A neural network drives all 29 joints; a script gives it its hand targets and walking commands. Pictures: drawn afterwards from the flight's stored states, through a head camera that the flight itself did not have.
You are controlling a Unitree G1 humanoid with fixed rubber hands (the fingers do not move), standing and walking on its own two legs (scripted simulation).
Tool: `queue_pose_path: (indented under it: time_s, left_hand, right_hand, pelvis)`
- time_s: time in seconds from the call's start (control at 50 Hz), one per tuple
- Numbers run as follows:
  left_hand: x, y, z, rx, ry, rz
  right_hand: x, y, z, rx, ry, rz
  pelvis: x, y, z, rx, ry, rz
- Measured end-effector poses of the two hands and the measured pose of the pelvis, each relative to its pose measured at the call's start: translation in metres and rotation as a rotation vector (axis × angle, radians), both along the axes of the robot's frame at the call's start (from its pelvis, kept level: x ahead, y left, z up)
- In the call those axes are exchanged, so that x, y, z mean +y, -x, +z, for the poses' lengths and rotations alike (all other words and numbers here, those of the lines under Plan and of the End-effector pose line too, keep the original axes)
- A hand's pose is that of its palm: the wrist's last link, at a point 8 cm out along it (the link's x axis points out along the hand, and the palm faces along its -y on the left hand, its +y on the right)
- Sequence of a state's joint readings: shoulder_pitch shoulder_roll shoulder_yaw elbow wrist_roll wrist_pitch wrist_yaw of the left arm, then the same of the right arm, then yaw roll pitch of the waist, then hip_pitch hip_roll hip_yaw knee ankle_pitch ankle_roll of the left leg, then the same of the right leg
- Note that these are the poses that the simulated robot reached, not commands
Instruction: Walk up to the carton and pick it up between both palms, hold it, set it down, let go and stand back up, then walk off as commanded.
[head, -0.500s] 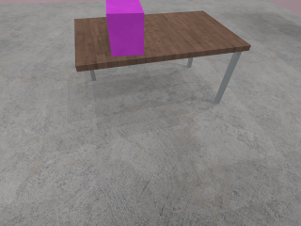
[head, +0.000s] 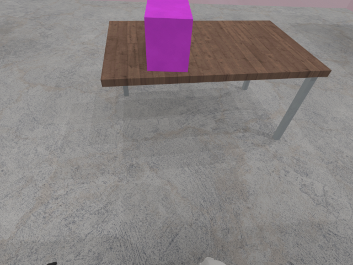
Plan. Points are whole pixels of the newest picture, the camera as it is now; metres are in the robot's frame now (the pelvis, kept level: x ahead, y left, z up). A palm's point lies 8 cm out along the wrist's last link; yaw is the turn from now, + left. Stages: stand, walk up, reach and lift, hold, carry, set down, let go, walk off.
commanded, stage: walk up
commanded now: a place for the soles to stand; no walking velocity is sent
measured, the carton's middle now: (167, 35) +1.18 +0.07 +0.02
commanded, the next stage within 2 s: none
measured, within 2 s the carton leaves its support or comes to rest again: neither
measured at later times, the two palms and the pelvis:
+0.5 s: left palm out of the picture +0.12 +0.29 -0.13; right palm (336, 258) +0.19 -0.38 -0.08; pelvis +0.11 -0.05 -0.01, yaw +7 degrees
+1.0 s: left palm out of the picture +0.17 +0.23 -0.13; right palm (299, 205) +0.34 -0.37 -0.12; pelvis +0.19 -0.08 -0.01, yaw +13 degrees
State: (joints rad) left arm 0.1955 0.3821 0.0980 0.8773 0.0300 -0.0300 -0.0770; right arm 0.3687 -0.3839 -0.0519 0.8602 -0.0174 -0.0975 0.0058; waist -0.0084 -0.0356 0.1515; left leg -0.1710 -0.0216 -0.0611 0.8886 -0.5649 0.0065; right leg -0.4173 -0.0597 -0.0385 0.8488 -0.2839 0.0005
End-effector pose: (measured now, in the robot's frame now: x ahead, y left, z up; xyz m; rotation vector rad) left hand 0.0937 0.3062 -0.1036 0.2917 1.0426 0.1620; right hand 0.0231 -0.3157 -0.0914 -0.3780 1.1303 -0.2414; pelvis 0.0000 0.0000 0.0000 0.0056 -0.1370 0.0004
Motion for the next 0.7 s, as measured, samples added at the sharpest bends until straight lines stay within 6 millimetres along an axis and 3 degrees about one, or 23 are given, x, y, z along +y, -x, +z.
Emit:
queue_pose_path:
  time_s: [0.1, 0.24, 0.34, 0.44, 0.54, 0.62, 0.7]
  left_hand:
    - [-0.016, -0.008, 0.008, -0.053, 0.006, 0.053]
    - [-0.009, 0.018, 0.003, 0.027, -0.002, 0.143]
    - [0.000, 0.023, -0.012, 0.134, -0.029, 0.192]
    - [-0.007, -0.001, -0.019, 0.162, -0.041, 0.174]
    - [-0.029, -0.045, -0.023, 0.116, -0.044, 0.157]
    - [-0.052, -0.072, -0.026, 0.041, -0.043, 0.170]
    - [-0.070, -0.079, -0.021, 0.034, -0.028, 0.206]
  right_hand:
    - [-0.013, -0.054, -0.002, -0.002, 0.002, 0.065]
    - [-0.016, -0.129, 0.012, -0.032, 0.017, 0.181]
    - [-0.029, -0.154, 0.019, -0.078, 0.076, 0.186]
    - [-0.051, -0.163, 0.018, -0.061, 0.101, 0.162]
    - [-0.080, -0.174, 0.000, -0.016, 0.092, 0.148]
    - [-0.095, -0.196, -0.020, 0.034, 0.078, 0.136]
    - [-0.091, -0.227, -0.025, 0.058, 0.053, 0.175]
  pelvis:
    - [-0.014, -0.019, 0.002, -0.004, 0.038, 0.071]
    - [-0.017, -0.046, 0.005, 0.033, 0.043, 0.137]
    - [-0.021, -0.070, -0.002, 0.060, -0.009, 0.125]
    - [-0.036, -0.092, -0.007, 0.053, -0.029, 0.122]
    - [-0.061, -0.117, -0.018, 0.041, -0.021, 0.121]
    - [-0.080, -0.136, -0.027, 0.020, 0.031, 0.164]
    - [-0.084, -0.149, -0.021, 0.013, 0.051, 0.202]
